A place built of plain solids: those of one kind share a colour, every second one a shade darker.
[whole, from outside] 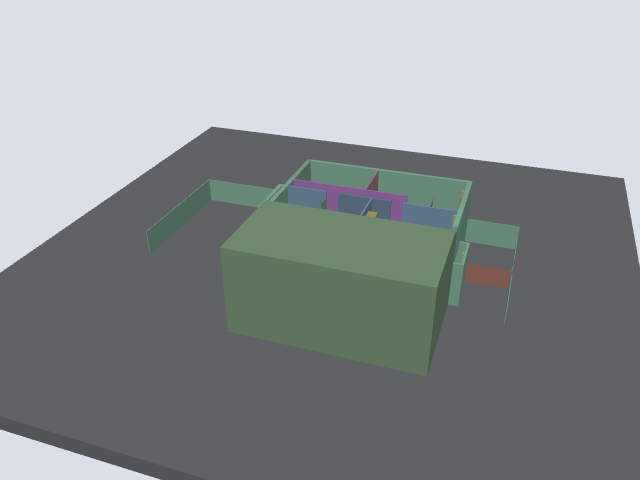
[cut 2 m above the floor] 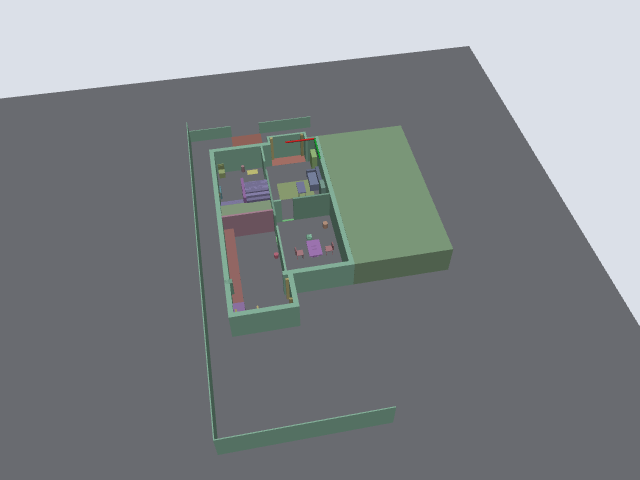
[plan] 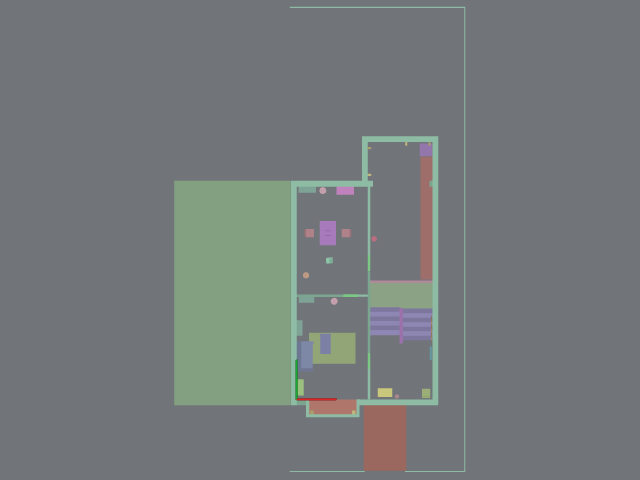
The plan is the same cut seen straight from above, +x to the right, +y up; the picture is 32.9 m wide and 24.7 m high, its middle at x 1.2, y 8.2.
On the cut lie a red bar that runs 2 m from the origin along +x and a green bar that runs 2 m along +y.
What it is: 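A semi-detached two-storey house, 7.0 m wide inside and 10.9 m deep with a one-storey outshot of 2.3 m behind the kitchen; a hall 3.20 m wide with a dog-leg stair of 15 risers of 191 mm on goings of 233 mm; a front room and a back room; a bay window at the front; upstairs three bedrooms and a bathroom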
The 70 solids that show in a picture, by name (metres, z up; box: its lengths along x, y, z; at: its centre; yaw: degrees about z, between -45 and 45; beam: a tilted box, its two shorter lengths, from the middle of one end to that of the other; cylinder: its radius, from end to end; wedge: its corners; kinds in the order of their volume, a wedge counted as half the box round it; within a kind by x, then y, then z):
{
 "neighbour_house_1": {"box": [6.0, 11.54, 5.66], "at": [-3.3, 5.47, 2.78]},
 "wall_1": {"box": [0.3, 11.54, 5.36], "at": [-0.15, 5.47, 2.63]},
 "wall_2": {"box": [0.94, 0.3, 5.36], "at": [0.17, -0.15, 2.63]},
 "wall_3": {"box": [0.16, 0.92, 3.02], "at": [0.56, -0.46, 1.46]},
 "wall_4": {"box": [2.39, 0.13, 2.77], "at": [1.2, 5.34, 1.33]},
 "wall_5": {"box": [3.86, 0.06, 1.05], "at": [1.57, -3.71, 0.47]},
 "wall_6": {"box": [4.23, 0.3, 5.36], "at": [1.82, 11.09, 2.63]},
 "wall_7": {"box": [2.75, 0.16, 3.02], "at": [1.86, -0.84, 1.46]},
 "wall_8": {"box": [0.16, 0.92, 3.02], "at": [3.16, -0.46, 1.46]},
 "wall_9": {"box": [0.5, 0.13, 2.77], "at": [3.4, 5.34, 1.33]},
 "wall_10": {"box": [0.3, 2.59, 3.07], "at": [3.5, 12.24, 1.48]},
 "wall_11": {"box": [0.13, 1.57, 2.77], "at": [3.72, 0.79, 1.33]},
 "wall_12": {"box": [0.13, 4.22, 2.77], "at": [3.72, 4.48, 1.33]},
 "wall_13": {"box": [0.13, 3.52, 2.77], "at": [3.72, 9.19, 1.33]},
 "wall_14": {"box": [9.04, 0.06, 1.85], "at": [4.16, 20.17, 0.88]},
 "wall_15": {"box": [4.21, 0.3, 5.36], "at": [5.18, -0.15, 2.63]},
 "wall_16": {"box": [3.93, 0.3, 3.07], "at": [5.32, 13.39, 1.48]},
 "wall_17": {"box": [0.45, 0.3, 5.36], "at": [7.06, 11.09, 2.63]},
 "wall_18": {"box": [3.1, 0.06, 1.05], "at": [7.13, -3.71, 0.47]},
 "wall_19": {"box": [0.3, 11.54, 5.36], "at": [7.14, 5.47, 2.63]},
 "wall_20": {"box": [0.3, 2.89, 3.07], "at": [7.14, 12.09, 1.48]},
 "wall_21": {"box": [0.06, 23.94, 1.85], "at": [8.65, 8.23, 0.88]},
 "tread_1": {"box": [1.51, 0.27, 2.69], "at": [4.54, 3.44, 1.32]},
 "tread_2": {"box": [1.51, 0.5, 2.5], "at": [4.54, 3.55, 1.23]},
 "tread_3": {"box": [1.51, 0.73, 2.31], "at": [4.54, 3.67, 1.13]},
 "tread_4": {"box": [1.51, 0.97, 2.12], "at": [4.54, 3.79, 1.04]},
 "tread_5": {"box": [1.51, 1.2, 1.93], "at": [4.54, 3.9, 0.94]},
 "tread_6": {"box": [1.51, 1.43, 1.74], "at": [4.54, 4.02, 0.85]},
 "tread_7": {"box": [1.51, 2.96, 0.21], "at": [6.23, 4.51, 0.09]},
 "tread_8": {"box": [1.51, 2.72, 0.4], "at": [6.23, 4.63, 0.18]},
 "tread_9": {"box": [1.51, 2.49, 0.59], "at": [6.23, 4.75, 0.28]},
 "tread_10": {"box": [1.51, 2.26, 0.78], "at": [6.23, 4.86, 0.37]},
 "tread_11": {"box": [1.51, 2.02, 0.97], "at": [6.23, 4.98, 0.47]},
 "tread_12": {"box": [1.51, 1.79, 1.16], "at": [6.23, 5.1, 0.56]},
 "tread_13": {"box": [1.51, 1.56, 1.35], "at": [6.23, 5.21, 0.66]},
 "half_landing_1": {"box": [3.2, 1.32, 1.54], "at": [5.38, 5.33, 0.75]},
 "ground_1": {"box": [2.43, 0.76, 0.5], "at": [1.86, -0.38, -0.25]},
 "ground_2": {"box": [2.19, 3.38, 0.5], "at": [4.54, -1.99, -0.25]},
 "corridor_wall_1": {"box": [0.13, 3.34, 2.59], "at": [2.66, 1.67, 4.01]},
 "corridor_wall_2": {"box": [0.13, 3.4, 2.59], "at": [2.66, 5.79, 4.01]},
 "corridor_wall_3": {"box": [0.13, 2.63, 2.59], "at": [2.66, 9.63, 4.01]},
 "landing_wall_1": {"box": [0.13, 7.64, 2.59], "at": [3.72, 7.12, 4.01]},
 "back_wall_over_outshot_1": {"box": [2.9, 0.3, 2.59], "at": [5.38, 11.09, 4.01]},
 "landing_end_wall_1": {"box": [3.2, 0.13, 5.36], "at": [5.38, 6.06, 2.63]},
 "front_wall_over_bay_1": {"box": [2.43, 0.3, 2.59], "at": [1.86, -0.15, 4.01]},
 "stair_spine_1": {"box": [0.18, 1.83, 3.91], "at": [5.38, 3.79, 1.9]},
 "wardrobe_bed_1": {"box": [1.03, 0.6, 2.05], "at": [1.26, 4.97, 3.83]},
 "shelf_1": {"box": [0.3, 0.8, 1.3], "at": [0.15, 3.67, 0.6]},
 "shelf_2": {"box": [0.8, 0.3, 1.71], "at": [0.5, 5.12, 0.81]},
 "shelf_3": {"box": [0.9, 0.32, 1.5], "at": [0.55, 10.78, 0.7]},
 "bedrooms_wall_1": {"box": [2.6, 0.13, 2.59], "at": [1.3, 5.34, 4.01]},
 "fridge_freezer_1": {"box": [0.65, 0.65, 1.85], "at": [6.66, 12.84, 0.88]},
 "sofa_1": {"box": [0.24, 1.56, 0.83], "at": [0.12, 2.21, 0.36]},
 "sofa_2": {"box": [0.86, 0.16, 0.65], "at": [0.43, 2.91, 0.28]},
 "sofa_3": {"box": [0.65, 1.24, 0.37], "at": [0.51, 2.21, 0.24]},
 "slotfit_storage_1": {"box": [0.36, 0.84, 1.34], "at": [0.19, 0.62, 0.62]},
 "dresser_1": {"box": [0.9, 0.42, 0.92], "at": [2.5, 10.73, 0.41]},
 "laid_rug_front_room_1": {"box": [2.4, 1.6, 0.06], "at": [1.83, 2.64, -0.02]},
 "curtains_curtains_1": {"box": [0.19, 0.19, 2.29], "at": [0.79, -0.67, 1.19]},
 "curtains_curtains_2": {"box": [0.19, 0.19, 2.29], "at": [2.93, -0.67, 1.19]},
 "curtains_curtains_3": {"box": [0.19, 0.12, 2.29], "at": [3.74, 11.55, 1.19]},
 "worktop_1": {"box": [0.62, 6.32, 0.04], "at": [6.68, 9.33, 0.88]},
 "chair_hall_1": {"box": [0.43, 0.45, 0.5], "at": [6.66, 0.32, 0.2]},
 "meeting_table_1": {"box": [0.83, 1.25, 0.07], "at": [1.61, 8.55, 0.7]},
 "door_leaf_bedroom_rear_1": {"box": [0.8, 0.04, 2.05], "at": [2.2, 8.36, 3.83], "yaw": -6.3},
 "coffee_table_1": {"box": [0.54, 1.05, 0.07], "at": [1.48, 2.86, 0.36]},
 "laid_doormat_1": {"box": [0.75, 0.45, 0.06], "at": [4.54, 0.35, -0.02]},
 "side_chair_1": {"box": [0.42, 0.42, 0.04], "at": [0.68, 8.55, 0.43]},
 "side_chair_2": {"box": [0.42, 0.42, 0.04], "at": [2.53, 8.55, 0.43]},
 "threshold_1": {"box": [0.76, 0.14, 0.07], "at": [2.77, 5.34, -0.01]}
}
